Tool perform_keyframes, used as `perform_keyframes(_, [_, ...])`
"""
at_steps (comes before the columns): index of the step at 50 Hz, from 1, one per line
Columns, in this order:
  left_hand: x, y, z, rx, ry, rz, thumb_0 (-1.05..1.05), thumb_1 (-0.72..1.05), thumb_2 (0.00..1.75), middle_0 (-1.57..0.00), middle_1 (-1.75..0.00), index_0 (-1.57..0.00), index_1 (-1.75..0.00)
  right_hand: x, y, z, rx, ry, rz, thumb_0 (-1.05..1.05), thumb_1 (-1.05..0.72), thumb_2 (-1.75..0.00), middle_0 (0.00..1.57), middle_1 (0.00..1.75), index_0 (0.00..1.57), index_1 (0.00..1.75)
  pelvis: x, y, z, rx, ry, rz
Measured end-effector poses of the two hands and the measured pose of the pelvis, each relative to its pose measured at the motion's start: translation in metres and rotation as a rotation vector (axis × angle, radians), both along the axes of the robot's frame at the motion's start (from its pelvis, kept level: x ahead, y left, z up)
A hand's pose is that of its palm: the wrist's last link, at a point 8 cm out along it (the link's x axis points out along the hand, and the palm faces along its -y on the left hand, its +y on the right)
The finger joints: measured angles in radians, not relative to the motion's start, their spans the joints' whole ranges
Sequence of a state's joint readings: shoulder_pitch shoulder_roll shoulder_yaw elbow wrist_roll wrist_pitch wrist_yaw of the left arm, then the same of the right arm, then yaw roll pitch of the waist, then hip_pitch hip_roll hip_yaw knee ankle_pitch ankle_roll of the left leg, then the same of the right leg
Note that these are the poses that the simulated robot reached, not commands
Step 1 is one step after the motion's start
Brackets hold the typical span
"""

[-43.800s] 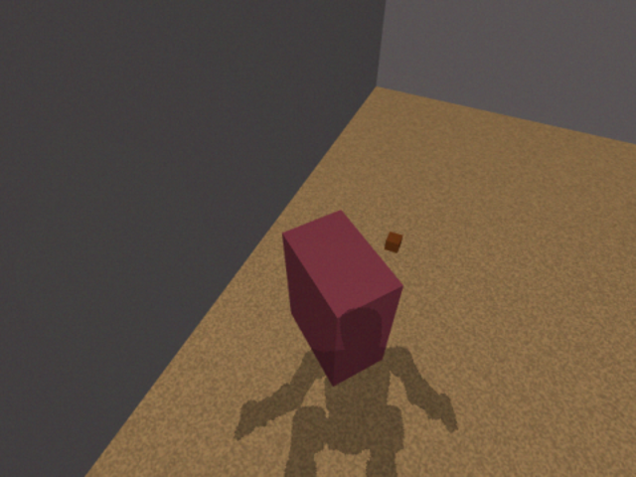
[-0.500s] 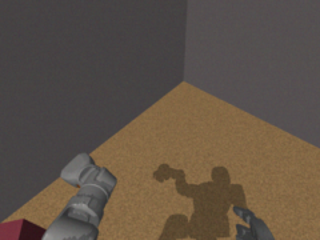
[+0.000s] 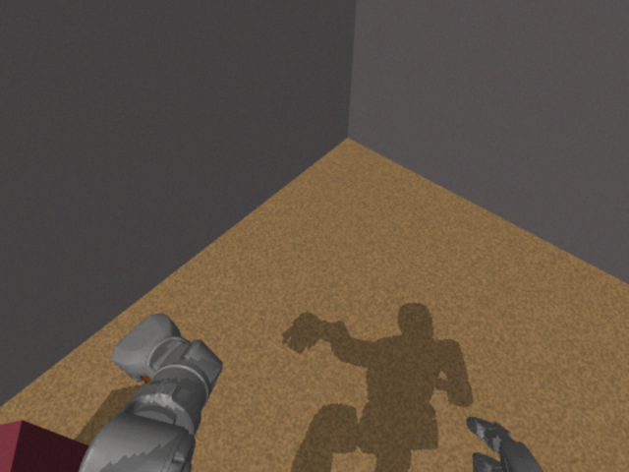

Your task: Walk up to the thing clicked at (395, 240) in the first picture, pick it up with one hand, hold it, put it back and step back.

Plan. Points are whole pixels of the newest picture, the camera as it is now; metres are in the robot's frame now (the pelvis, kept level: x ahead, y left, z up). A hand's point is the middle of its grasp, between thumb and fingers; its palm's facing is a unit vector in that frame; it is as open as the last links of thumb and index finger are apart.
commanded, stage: crouch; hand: left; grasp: from above
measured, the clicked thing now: (167, 373) +0.29 +0.24 -0.11
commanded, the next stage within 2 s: lower in 1.52 s
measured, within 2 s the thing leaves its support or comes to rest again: neither
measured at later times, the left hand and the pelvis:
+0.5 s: hand (201, 385) +0.34 +0.25 -0.34, palm faces -0.20 -0.38 -0.90, open 8.5 cm; pelvis -0.08 +0.01 -0.20, yaw -2 degrees
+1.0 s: hand (215, 391) +0.38 +0.27 -0.52, palm faces -0.24 -0.37 -0.90, open 8.4 cm; pelvis -0.09 +0.02 -0.35, yaw -4 degrees
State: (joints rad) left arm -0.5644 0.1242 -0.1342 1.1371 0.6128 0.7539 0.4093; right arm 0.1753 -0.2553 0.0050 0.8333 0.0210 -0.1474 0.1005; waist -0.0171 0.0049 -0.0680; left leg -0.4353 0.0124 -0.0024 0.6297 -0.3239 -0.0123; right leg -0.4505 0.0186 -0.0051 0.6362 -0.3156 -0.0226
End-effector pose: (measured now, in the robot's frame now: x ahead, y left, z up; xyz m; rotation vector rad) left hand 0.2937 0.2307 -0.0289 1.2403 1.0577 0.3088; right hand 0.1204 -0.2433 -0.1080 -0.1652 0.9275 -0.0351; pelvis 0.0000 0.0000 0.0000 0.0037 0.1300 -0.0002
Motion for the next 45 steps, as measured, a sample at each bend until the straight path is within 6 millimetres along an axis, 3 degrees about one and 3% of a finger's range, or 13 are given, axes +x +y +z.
perform_keyframes(4, [-0.001,0.003,-0.03,0.016,0.013,-0.005,-0.02,0.08,0.5,-0.88,-0.29,-0.91,-0.35,-0.024,-0.012,-0.014,-0.041,0.058,-0.009,0.01,-0.88,-0.89,0.2,0.3,0.2,0.3,-0.009,-0.002,-0.015,-0.004,0.072,-0.002])
perform_keyframes(8, [0.006,0.009,-0.07,0.036,-0.02,-0.015,-0.02,0.09,0.5,-0.88,-0.28,-0.91,-0.34,-0.052,-0.026,-0.04,-0.089,0.126,-0.013,0.0,-0.88,-0.89,0.2,0.3,0.2,0.3,-0.023,-0.002,-0.045,-0.008,0.165,-0.004])
perform_keyframes(14, [0.016,0.018,-0.137,0.057,-0.067,0.006,-0.02,0.09,0.49,-0.88,-0.3,-0.91,-0.35,-0.098,-0.033,-0.097,-0.123,0.242,-0.027,0.0,-0.88,-0.89,0.2,0.3,0.2,0.3,-0.048,0.002,-0.1,-0.023,0.288,-0.005])
perform_keyframes(21, [0.031,0.024,-0.213,0.023,-0.107,0.077,-0.02,0.1,0.48,-0.87,-0.35,-0.91,-0.37,-0.139,-0.018,-0.173,-0.101,0.334,-0.046,0.01,-0.89,-0.89,0.2,0.3,0.2,0.3,-0.071,0.009,-0.168,-0.039,0.412,-0.013])
perform_keyframes(32, [0.067,0.027,-0.305,-0.006,-0.127,0.009,-0.02,0.11,0.48,-0.87,-0.42,-0.91,-0.4,-0.177,0.01,-0.266,-0.046,0.394,-0.088,0.0,-0.9,-0.89,0.2,0.3,0.2,0.3,-0.088,0.018,-0.255,-0.066,0.503,-0.028])
perform_keyframes(45, [0.082,0.039,-0.407,-0.029,-0.103,0.007,-0.02,0.12,0.46,-0.86,-0.43,-0.9,-0.41,-0.201,0.008,-0.335,-0.042,0.478,-0.057,0.0,-0.9,-0.89,0.2,0.3,0.2,0.3,-0.089,0.019,-0.334,-0.073,0.545,-0.03])
